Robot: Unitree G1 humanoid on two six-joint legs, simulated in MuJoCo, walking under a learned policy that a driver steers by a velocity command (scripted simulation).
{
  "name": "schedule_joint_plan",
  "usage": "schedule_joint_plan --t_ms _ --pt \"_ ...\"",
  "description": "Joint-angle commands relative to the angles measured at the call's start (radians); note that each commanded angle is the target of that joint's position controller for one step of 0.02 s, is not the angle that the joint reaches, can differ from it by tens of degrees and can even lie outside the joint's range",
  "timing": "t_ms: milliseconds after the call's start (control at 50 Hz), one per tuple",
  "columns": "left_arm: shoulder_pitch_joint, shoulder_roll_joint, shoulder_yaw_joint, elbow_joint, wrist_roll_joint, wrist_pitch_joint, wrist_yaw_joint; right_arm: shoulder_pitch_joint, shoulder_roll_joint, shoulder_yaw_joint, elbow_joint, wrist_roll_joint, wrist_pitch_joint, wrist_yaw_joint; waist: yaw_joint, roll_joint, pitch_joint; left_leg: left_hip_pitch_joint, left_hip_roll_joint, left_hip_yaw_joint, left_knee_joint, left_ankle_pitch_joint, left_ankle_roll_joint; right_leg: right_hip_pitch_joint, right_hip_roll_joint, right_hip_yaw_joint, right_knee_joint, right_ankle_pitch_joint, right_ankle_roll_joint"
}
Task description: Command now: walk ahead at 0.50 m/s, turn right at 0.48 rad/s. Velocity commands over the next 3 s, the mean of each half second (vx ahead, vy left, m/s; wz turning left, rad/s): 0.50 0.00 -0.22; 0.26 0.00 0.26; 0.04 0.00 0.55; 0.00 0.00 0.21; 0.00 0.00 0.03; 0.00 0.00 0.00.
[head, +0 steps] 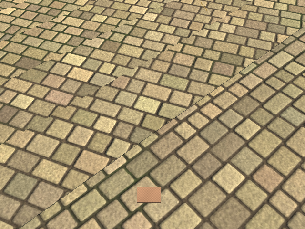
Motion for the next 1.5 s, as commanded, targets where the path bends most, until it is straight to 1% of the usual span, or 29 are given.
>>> schedule_joint_plan --t_ms 20,160,200,240,260,280,300,320,360,440,560,620,720,740,760,780,800,820,860,1020,1180,1200,1220,1240,1260,1300,1340,1400,1500 --pt "0.048 0.132 0.027 -0.049 -0.003 -0.015 0.003 -0.049 -0.062 -0.009 -0.07 0.004 0.004 0.007 0.011 -0.068 0.002 0.001 -0.04 0.069 -0.13 0.142 -0.012 -0.021 -0.237 0.2 -0.103 0.405 -0.084" --pt "0.147 0.132 0.013 -0.021 0.018 -0.02 0.023 -0.212 -0.072 0.004 -0.132 0.016 -0.015 0.019 0.071 -0.091 0.012 0.019 -0.09 0.082 -0.361 0.17 0.055 0.19 -0.305 0.227 -0.044 0.544 -0.055" --pt "0.098 0.152 0.015 -0.029 0.021 -0.026 0.028 -0.119 -0.099 -0.006 -0.109 0.018 -0.024 0.014 0.012 -0.103 -0.005 0.171 -0.123 0.082 -0.427 0.097 0.093 0.18 -0.317 0.213 0.02 0.687 -0.026" --pt "0.066 0.162 0.014 -0.028 0.021 -0.032 0.02 0.126 -0.142 -0.029 -0.032 0.018 -0.038 -0.006 -0.103 -0.068 -0.122 0.481 -0.154 0.091 -0.512 0.092 0.138 0.131 -0.263 0.157 0.286 0.798 0.006" --pt "0.068 0.122 0.001 -0.053 0.014 -0.039 0.014 0.285 -0.2 -0.045 -0.009 -0.003 -0.046 -0.022 -0.161 0.003 -0.241 0.725 0.024 -0.096 -0.517 -0.005 0.187 -0.03 -0.217 0.127 0.536 0.532 0.021" --pt "0.213 0.034 -0.014 -0.054 -0.023 -0.036 0.01 0.349 -0.301 -0.074 0.007 -0.016 -0.037 -0.02 -0.112 0.241 -0.363 0.974 0.29 -0.566 -0.584 -0.054 0.34 -0.345 -0.032 0.025 0.893 -0.154 0.07" --pt "0.18 0.123 0.0 -0.039 0.012 -0.031 0.016 0.289 -0.221 -0.064 0.01 0.018 -0.022 -0.007 -0.092 0.129 -0.291 0.885 0.281 -0.688 -0.672 -0.151 0.343 -0.461 -0.063 0.072 0.989 -0.288 0.057" --pt "0.087 0.124 0.003 -0.055 0.02 -0.029 0.012 0.189 -0.154 -0.048 -0.008 0.028 -0.021 -0.003 -0.067 0.044 -0.128 0.735 0.24 -0.521 -0.69 -0.163 0.323 -0.489 -0.112 0.079 0.986 -0.202 0.057" --pt "0.005 0.091 -0.005 -0.078 0.025 -0.024 -0.001 0.137 -0.091 -0.031 0.004 0.021 -0.033 0.0 -0.039 0.014 -0.031 0.575 0.144 -0.312 -0.738 0.015 0.27 -0.457 -0.172 0.057 0.889 -0.128 0.062" --pt "0.011 0.051 -0.015 -0.076 0.041 0.006 -0.021 0.203 -0.087 -0.027 0.065 0.036 -0.06 0.003 -0.001 0.065 -0.035 0.514 0.08 -0.158 -0.787 0.219 0.253 -0.415 -0.203 0.006 0.796 -0.088 0.096" --pt "-0.248 0.022 -0.038 -0.158 0.035 0.006 -0.032 0.289 -0.096 -0.029 0.116 0.039 -0.055 0.004 -0.046 0.054 0.029 0.53 0.037 -0.049 -0.85 0.25 0.244 -0.513 -0.252 -0.069 0.512 0.11 0.138" --pt "-0.312 -0.003 -0.051 -0.171 0.029 -0.002 -0.023 0.335 -0.098 -0.025 0.144 0.038 -0.051 0.0 -0.063 0.052 0.028 0.527 0.019 -0.007 -0.758 0.584 0.222 -0.406 -0.2 -0.109 0.361 0.16 0.147" --pt "-0.208 0.058 -0.034 -0.133 0.025 -0.025 0.011 0.299 -0.13 -0.034 0.14 0.038 -0.031 -0.016 -0.016 0.082 -0.039 0.591 0.012 -0.081 -0.526 0.695 0.17 -0.209 -0.14 -0.063 0.187 0.154 0.111" --pt "-0.12 0.081 -0.026 -0.107 0.035 -0.04 0.021 0.278 -0.129 -0.036 0.132 0.051 -0.029 -0.017 0.029 0.042 -0.077 0.554 -0.029 -0.065 -0.396 0.629 0.145 -0.074 -0.159 -0.059 0.089 0.276 0.095" --pt "-0.012 0.152 -0.009 -0.095 0.056 -0.054 0.032 0.281 -0.092 -0.027 0.094 0.065 -0.033 -0.02 0.052 -0.05 -0.194 0.41 -0.08 -0.041 -0.185 0.325 0.117 0.16 -0.341 0.074 0.143 0.633 0.056" --pt "0.017 0.213 0.006 -0.117 0.052 -0.041 0.026 0.434 0.012 -0.01 0.088 0.09 -0.022 -0.033 0.005 -0.249 -0.368 0.203 -0.212 0.046 0.123 -0.436 0.095 0.402 -0.655 0.312 0.232 1.099 -0.084" --pt "0.007 0.177 0.008 -0.133 0.005 -0.017 0.021 0.451 -0.08 -0.035 0.117 0.067 0.006 -0.048 0.022 -0.179 -0.421 0.172 -0.203 0.02 0.245 -0.496 0.096 0.329 -0.65 0.338 0.194 1.022 -0.137" --pt "-0.066 0.113 -0.008 -0.151 0.002 -0.007 0.024 0.391 -0.097 -0.047 0.115 0.046 0.023 -0.045 -0.004 -0.112 -0.3 0.145 -0.164 0.005 0.279 -0.426 0.087 0.204 -0.589 0.258 0.132 0.829 -0.118" --pt "-0.176 0.044 -0.03 -0.167 0.011 0.0 0.041 0.298 -0.075 -0.053 0.091 0.025 0.044 -0.026 -0.042 -0.133 -0.125 0.138 -0.112 0.016 0.235 -0.302 0.056 0.0 -0.489 0.119 0.025 0.609 -0.068" --pt "-0.191 0.073 -0.013 -0.164 0.031 0.01 0.051 0.202 -0.046 -0.054 0.018 0.016 0.119 0.003 -0.065 -0.155 -0.096 0.206 -0.091 0.07 0.055 -0.165 0.032 -0.169 -0.459 -0.057 -0.07 0.163 -0.073" --pt "-0.172 0.158 0.023 -0.165 0.026 0.055 0.036 0.154 -0.068 -0.048 -0.063 0.03 0.111 0.026 -0.056 -0.126 -0.108 0.44 -0.124 0.15 -0.36 -0.161 0.096 -0.193 -0.499 -0.123 0.044 -0.022 0.004" --pt "-0.14 0.148 0.026 -0.154 0.03 0.064 0.032 0.19 -0.087 -0.053 -0.051 0.029 0.101 0.022 -0.065 -0.057 -0.097 0.507 -0.125 0.1 -0.485 -0.108 0.114 -0.242 -0.471 -0.165 0.134 -0.056 0.065" --pt "-0.097 0.092 0.018 -0.155 0.031 0.076 0.021 0.2 -0.159 -0.067 -0.059 0.019 0.087 0.01 -0.058 0.179 -0.057 0.527 0.057 -0.183 -0.705 -0.114 0.154 -0.358 -0.36 -0.265 0.382 -0.223 0.149" --pt "-0.162 0.054 0.005 -0.223 0.02 0.087 0.037 0.182 -0.305 -0.101 -0.09 0.022 0.085 0.001 -0.069 0.323 0.029 0.429 0.274 -0.509 -0.768 0.068 0.289 -0.553 -0.178 -0.212 0.534 -0.435 0.205" --pt "-0.232 0.084 0.008 -0.231 0.028 0.099 0.041 0.228 -0.269 -0.103 -0.067 0.013 0.086 -0.015 -0.096 0.173 0.032 0.395 0.243 -0.421 -0.735 0.149 0.332 -0.513 -0.205 -0.079 0.693 -0.389 0.198" --pt "-0.178 0.079 0.011 -0.206 0.007 0.093 0.031 0.093 -0.192 -0.078 -0.09 0.025 0.087 -0.023 -0.011 0.117 0.018 0.39 0.1 -0.25 -0.701 0.124 0.269 -0.491 -0.207 -0.029 0.714 -0.209 0.18" --pt "-0.134 0.106 0.022 -0.181 0.034 0.083 0.023 0.038 -0.152 -0.067 -0.121 0.035 0.08 -0.02 -0.001 0.116 -0.058 0.464 0.045 -0.199 -0.658 0.29 0.258 -0.475 -0.183 -0.04 0.768 -0.146 0.172" --pt "-0.154 0.084 0.018 -0.2 0.023 0.088 0.019 0.099 -0.163 -0.072 -0.115 0.043 0.071 -0.011 -0.022 0.064 -0.099 0.543 0.05 -0.227 -0.633 0.352 0.272 -0.485 -0.176 -0.026 0.746 -0.152 0.186" --pt "-0.193 0.076 0.007 -0.231 0.017 0.096 0.028 0.151 -0.174 -0.078 -0.115 0.03 0.075 -0.015 -0.064 0.107 -0.09 0.572 0.06 -0.302 -0.624 0.265 0.294 -0.448 -0.167 -0.017 0.572 -0.2 0.188"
